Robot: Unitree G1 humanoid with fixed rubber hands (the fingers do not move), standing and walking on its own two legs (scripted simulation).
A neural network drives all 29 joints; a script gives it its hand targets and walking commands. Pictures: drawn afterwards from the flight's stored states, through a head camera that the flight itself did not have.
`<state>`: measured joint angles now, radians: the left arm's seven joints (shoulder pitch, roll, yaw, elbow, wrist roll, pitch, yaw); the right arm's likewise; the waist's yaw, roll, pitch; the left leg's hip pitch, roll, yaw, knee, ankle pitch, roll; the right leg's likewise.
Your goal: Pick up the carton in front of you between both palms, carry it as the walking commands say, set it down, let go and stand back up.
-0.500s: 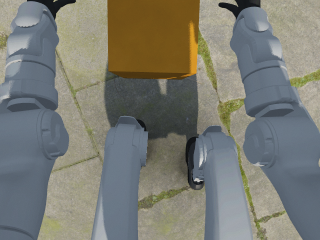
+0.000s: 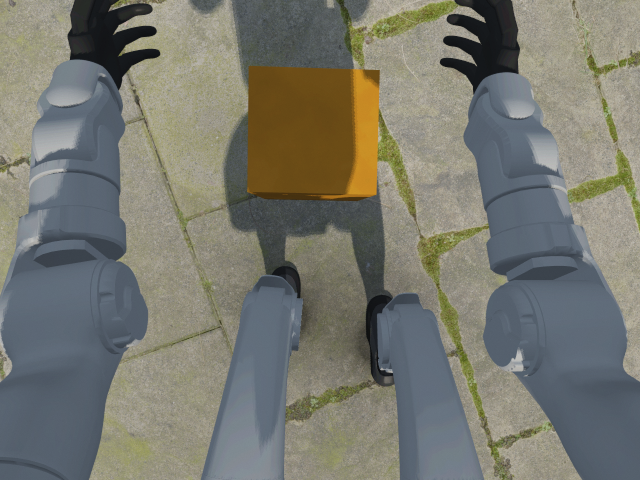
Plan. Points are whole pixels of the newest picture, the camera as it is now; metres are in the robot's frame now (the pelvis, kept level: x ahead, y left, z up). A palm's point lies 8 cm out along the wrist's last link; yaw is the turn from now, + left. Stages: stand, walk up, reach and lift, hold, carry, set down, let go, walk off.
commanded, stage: set down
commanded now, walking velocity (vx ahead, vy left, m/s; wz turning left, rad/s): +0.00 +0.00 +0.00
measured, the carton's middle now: (312, 145) +0.50 +0.08 -0.45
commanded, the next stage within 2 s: let go in 0.12 s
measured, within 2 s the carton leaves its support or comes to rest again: neither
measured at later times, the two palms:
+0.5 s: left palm (5, 131) +0.40 +0.29 +0.01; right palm (593, 143) +0.44 -0.14 +0.01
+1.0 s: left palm out of the picture +0.25 +0.23 +0.12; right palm out of the picture +0.29 -0.24 +0.12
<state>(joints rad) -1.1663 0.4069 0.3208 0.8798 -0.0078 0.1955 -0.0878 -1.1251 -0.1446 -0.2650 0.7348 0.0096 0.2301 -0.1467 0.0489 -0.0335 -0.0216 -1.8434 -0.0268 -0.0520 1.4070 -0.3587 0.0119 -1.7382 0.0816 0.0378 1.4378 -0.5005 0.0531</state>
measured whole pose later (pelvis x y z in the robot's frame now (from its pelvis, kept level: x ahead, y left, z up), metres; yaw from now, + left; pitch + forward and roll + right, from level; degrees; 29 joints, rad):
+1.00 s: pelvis +0.10 -0.02 +0.19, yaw +4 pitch +6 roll +1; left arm 0.20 0.21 0.06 0.46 -0.01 0.00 -0.07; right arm 0.17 -0.20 -0.05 0.47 -0.01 0.00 0.04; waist 0.01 -0.01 0.03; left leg -0.36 -0.02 -0.05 0.44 -0.19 -0.01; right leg -0.29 0.03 0.07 0.48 -0.30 -0.01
